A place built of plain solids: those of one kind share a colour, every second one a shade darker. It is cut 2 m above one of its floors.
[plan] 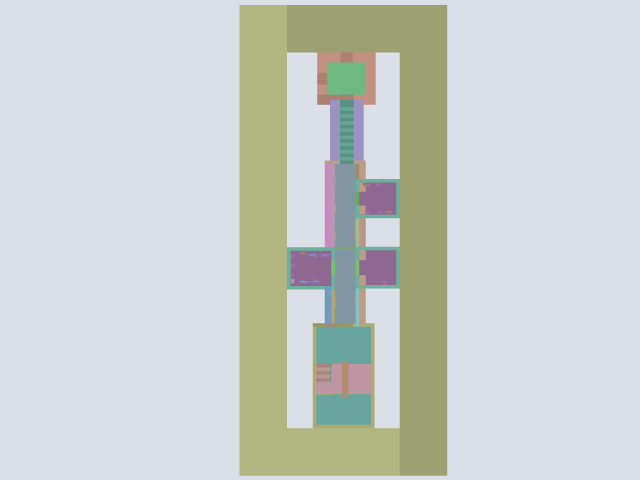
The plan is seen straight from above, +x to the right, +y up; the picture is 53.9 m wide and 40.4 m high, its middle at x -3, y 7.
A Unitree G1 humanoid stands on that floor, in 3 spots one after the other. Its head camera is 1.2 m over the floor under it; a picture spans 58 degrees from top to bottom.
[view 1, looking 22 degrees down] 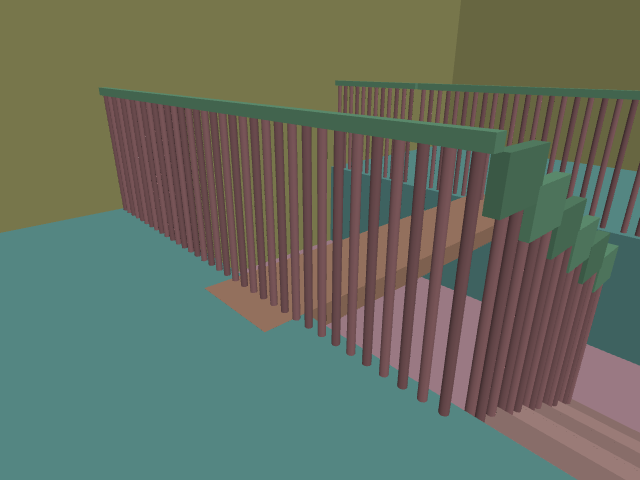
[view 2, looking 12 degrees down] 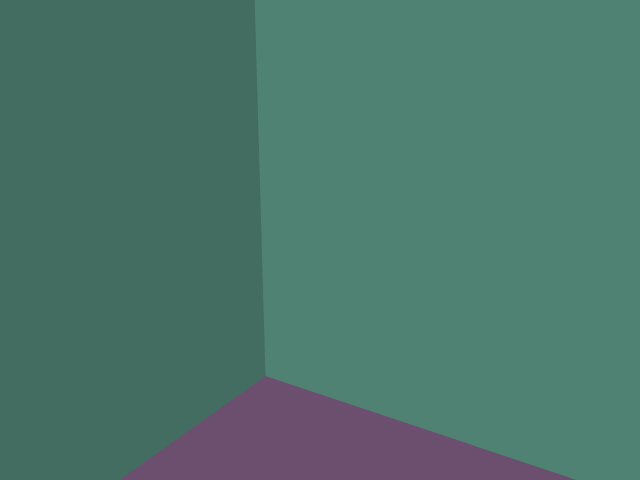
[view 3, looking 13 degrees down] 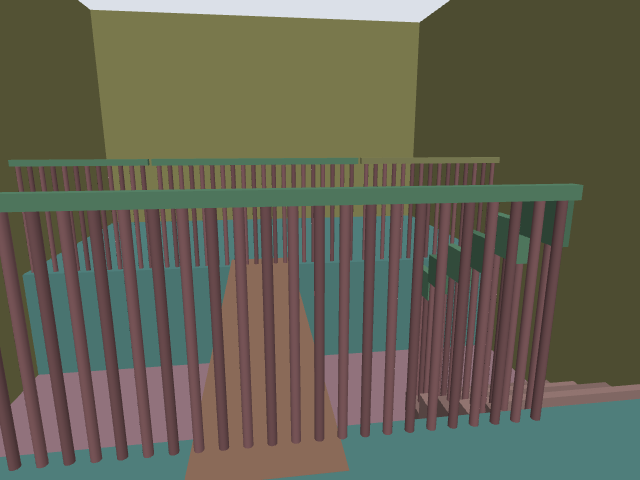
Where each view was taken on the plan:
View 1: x -2.67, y -2.19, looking -42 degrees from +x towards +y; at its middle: bar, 1.87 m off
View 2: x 1.75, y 10.48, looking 31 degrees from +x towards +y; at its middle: wall_comp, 1.99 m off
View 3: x -0.88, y -1.83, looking -98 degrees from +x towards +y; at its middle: bar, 1.58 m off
